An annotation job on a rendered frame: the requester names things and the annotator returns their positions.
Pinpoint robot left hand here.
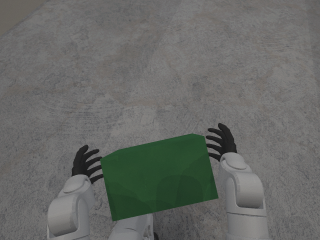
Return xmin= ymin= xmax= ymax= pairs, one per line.
xmin=71 ymin=144 xmax=104 ymax=184

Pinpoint robot right hand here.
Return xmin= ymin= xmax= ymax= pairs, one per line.
xmin=206 ymin=123 xmax=237 ymax=162

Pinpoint robot left thigh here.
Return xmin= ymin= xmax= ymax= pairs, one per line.
xmin=108 ymin=213 xmax=153 ymax=240

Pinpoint left robot forearm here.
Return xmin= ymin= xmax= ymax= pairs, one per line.
xmin=47 ymin=174 xmax=96 ymax=240

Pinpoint carton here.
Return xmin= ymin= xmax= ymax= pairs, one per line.
xmin=100 ymin=133 xmax=219 ymax=222

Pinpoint right robot forearm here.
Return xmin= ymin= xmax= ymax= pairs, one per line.
xmin=217 ymin=152 xmax=272 ymax=240

